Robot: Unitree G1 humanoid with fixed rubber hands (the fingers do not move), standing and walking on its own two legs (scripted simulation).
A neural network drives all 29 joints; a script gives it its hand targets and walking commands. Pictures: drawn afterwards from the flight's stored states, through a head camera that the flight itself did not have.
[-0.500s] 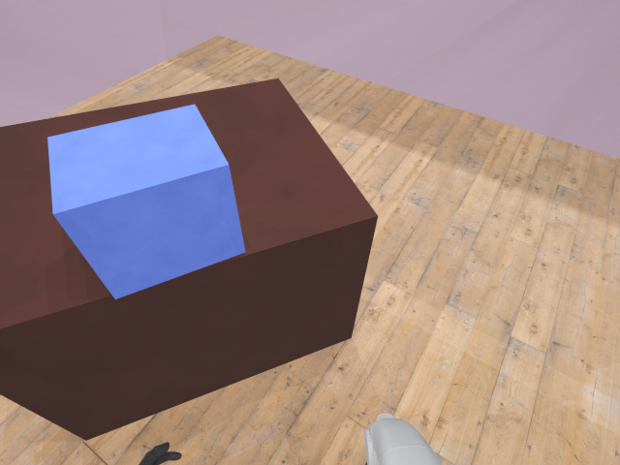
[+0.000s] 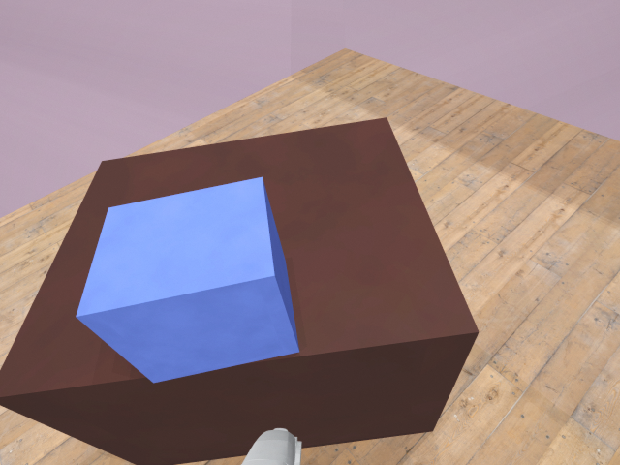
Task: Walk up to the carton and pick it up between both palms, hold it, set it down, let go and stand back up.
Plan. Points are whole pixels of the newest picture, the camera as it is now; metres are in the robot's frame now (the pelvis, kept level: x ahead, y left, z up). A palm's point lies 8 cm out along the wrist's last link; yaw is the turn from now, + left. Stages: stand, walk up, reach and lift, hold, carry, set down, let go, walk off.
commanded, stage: walk up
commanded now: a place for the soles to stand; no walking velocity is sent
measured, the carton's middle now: (206, 282) +0.41 +0.22 -0.03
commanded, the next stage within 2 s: none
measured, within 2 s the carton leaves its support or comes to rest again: neither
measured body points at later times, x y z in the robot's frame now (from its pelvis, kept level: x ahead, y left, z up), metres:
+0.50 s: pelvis +0.10 +0.06 -0.01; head +0.14 +0.07 +0.44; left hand +0.20 +0.34 -0.12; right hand +0.19 -0.18 -0.15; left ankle +0.16 +0.13 -0.75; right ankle +0.08 -0.07 -0.69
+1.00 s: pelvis +0.04 +0.10 -0.02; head +0.05 +0.10 +0.43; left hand +0.02 +0.36 -0.15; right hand +0.14 -0.13 -0.16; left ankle +0.00 +0.23 -0.75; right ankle +0.11 -0.03 -0.74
